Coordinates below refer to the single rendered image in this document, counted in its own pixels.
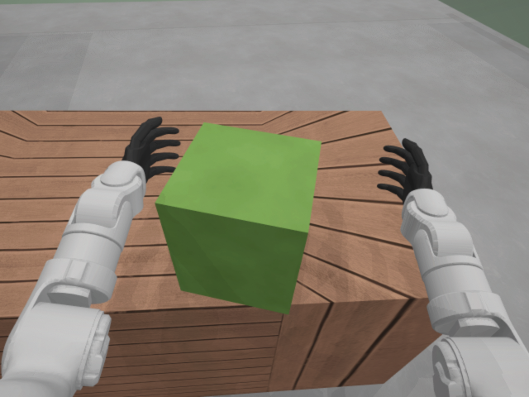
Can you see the robot right upper arm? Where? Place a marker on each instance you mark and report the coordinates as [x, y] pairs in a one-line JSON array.
[[480, 367]]

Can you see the carton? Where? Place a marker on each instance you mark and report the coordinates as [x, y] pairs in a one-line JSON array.
[[236, 212]]

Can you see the right robot hand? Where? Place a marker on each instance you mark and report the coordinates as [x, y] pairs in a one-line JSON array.
[[416, 169]]

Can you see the left robot hand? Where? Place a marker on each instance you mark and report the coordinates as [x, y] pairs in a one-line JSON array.
[[142, 145]]

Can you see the right robot forearm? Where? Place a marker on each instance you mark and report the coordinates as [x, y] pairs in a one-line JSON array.
[[461, 303]]

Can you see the pedestal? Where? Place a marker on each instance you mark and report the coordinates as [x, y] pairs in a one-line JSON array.
[[359, 308]]

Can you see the robot left upper arm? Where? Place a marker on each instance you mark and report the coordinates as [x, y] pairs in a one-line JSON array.
[[59, 349]]

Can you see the left robot forearm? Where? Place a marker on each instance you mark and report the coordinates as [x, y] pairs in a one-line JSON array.
[[82, 271]]

